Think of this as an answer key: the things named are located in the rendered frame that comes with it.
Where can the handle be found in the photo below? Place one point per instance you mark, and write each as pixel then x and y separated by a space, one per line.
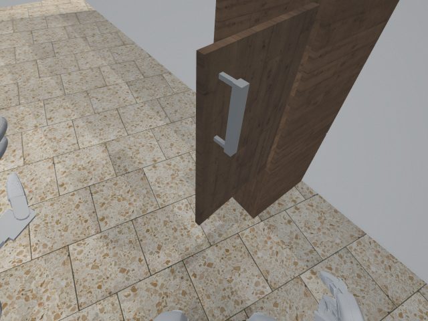
pixel 238 100

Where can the robot left hand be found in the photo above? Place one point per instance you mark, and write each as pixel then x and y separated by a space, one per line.
pixel 13 222

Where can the right robot shin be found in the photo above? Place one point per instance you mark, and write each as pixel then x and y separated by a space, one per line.
pixel 257 313

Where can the robot right hand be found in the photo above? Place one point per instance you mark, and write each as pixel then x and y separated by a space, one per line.
pixel 344 308

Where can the cupboard door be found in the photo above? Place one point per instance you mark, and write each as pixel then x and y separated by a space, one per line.
pixel 268 57

